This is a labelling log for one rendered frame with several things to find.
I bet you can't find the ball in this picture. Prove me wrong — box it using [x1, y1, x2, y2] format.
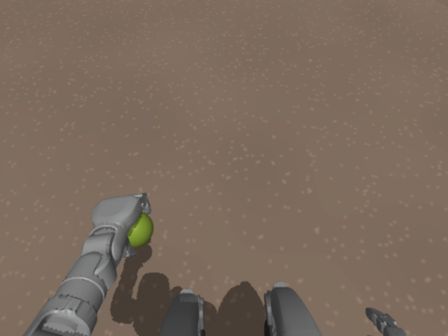
[127, 212, 153, 248]

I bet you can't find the left robot hand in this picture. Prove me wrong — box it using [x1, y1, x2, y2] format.
[92, 192, 151, 258]

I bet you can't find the left robot arm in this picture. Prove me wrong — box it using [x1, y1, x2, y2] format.
[23, 223, 127, 336]

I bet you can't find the right robot hand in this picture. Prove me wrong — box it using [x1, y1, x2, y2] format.
[365, 307, 407, 336]

